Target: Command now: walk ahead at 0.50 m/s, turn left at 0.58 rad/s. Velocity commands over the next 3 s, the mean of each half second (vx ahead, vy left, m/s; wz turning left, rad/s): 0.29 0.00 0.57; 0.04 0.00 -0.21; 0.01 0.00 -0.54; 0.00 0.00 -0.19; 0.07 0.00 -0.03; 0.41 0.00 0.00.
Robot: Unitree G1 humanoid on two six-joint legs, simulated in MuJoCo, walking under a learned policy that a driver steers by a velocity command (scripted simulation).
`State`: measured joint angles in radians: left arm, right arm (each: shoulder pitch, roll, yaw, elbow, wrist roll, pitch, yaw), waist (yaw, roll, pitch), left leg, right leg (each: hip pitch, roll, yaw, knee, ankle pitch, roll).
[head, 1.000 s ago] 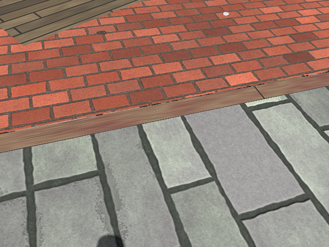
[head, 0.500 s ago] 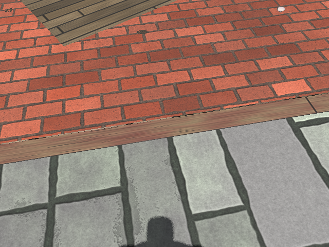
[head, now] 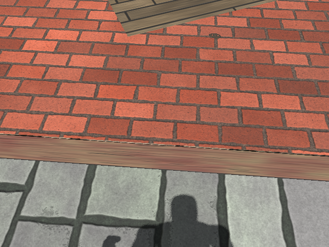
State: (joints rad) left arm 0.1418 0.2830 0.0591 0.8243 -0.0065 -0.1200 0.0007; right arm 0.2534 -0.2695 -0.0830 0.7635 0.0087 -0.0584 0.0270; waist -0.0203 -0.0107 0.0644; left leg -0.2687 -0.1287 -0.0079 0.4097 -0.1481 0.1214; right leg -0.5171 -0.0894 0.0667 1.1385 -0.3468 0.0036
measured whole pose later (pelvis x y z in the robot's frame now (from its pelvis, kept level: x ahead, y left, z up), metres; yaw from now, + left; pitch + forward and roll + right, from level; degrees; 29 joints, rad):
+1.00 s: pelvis +0.25 -0.06 -0.01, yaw +7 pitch +1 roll +1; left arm 0.20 0.31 0.07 0.75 0.01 0.02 -0.03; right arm 0.12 -0.29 -0.08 0.67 -0.01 0.04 -0.06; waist 0.02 0.04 0.04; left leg -0.42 0.05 0.00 0.94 -0.55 -0.06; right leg -0.34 0.03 -0.04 0.65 -0.33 -0.07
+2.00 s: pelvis +0.24 -0.06 +0.00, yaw -15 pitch -1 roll +0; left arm 0.19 0.22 0.02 0.70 0.02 0.02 0.00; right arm 0.20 -0.26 -0.03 0.78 -0.02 -0.01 -0.02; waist -0.02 0.02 0.03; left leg -0.21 0.04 -0.03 0.49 -0.26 -0.06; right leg -0.20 0.03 0.05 0.52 -0.31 -0.02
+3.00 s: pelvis +0.48 -0.09 -0.01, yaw -14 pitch +2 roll +0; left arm -0.04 0.23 0.03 0.68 -0.02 -0.09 -0.05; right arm 0.48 -0.25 -0.03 0.99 0.01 -0.06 -0.01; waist -0.10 -0.02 0.05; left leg 0.20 -0.02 0.01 0.17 -0.40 0.03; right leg -0.56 -0.01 -0.04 0.51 0.00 -0.06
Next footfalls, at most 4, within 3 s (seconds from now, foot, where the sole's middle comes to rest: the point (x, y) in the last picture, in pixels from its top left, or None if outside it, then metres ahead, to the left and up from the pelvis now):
0.28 right None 0.36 -0.14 -0.78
0.64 left None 0.26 0.10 -0.78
0.94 right None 0.31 -0.14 -0.78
1.46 left None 0.32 0.08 -0.78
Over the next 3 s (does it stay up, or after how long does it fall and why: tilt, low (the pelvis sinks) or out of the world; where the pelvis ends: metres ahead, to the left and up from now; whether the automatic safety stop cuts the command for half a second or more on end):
stays up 0.48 -0.09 -0.01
